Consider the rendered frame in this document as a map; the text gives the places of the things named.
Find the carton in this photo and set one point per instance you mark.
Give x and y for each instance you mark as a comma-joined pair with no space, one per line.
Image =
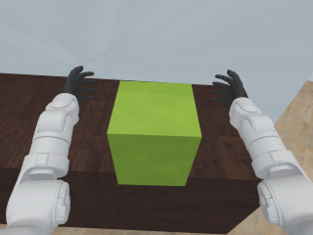
154,133

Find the left robot hand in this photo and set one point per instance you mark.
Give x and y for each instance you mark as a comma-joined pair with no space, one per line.
73,84

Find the right robot hand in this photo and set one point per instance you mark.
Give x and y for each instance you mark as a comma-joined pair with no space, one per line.
235,89

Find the pedestal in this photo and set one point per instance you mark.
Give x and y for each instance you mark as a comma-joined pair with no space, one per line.
220,192

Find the robot left upper arm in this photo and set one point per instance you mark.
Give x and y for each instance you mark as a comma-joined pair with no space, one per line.
38,206

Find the right robot forearm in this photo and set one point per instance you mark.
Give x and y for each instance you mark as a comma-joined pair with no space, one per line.
270,157

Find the robot right upper arm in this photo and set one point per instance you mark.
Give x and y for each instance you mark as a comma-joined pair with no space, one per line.
288,202

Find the left robot forearm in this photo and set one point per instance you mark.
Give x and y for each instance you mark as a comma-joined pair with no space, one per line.
47,158

